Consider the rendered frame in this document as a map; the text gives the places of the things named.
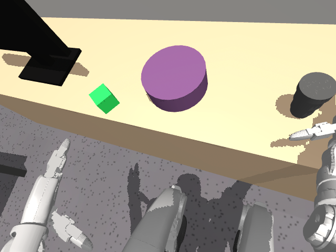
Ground right robot hand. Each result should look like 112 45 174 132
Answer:
289 115 336 141

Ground left robot hand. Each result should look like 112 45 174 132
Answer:
21 138 93 251

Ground right robot arm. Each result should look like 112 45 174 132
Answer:
303 136 336 252

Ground left robot foot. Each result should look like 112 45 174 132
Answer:
164 215 187 252

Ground left robot arm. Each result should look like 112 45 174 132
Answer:
1 223 49 252

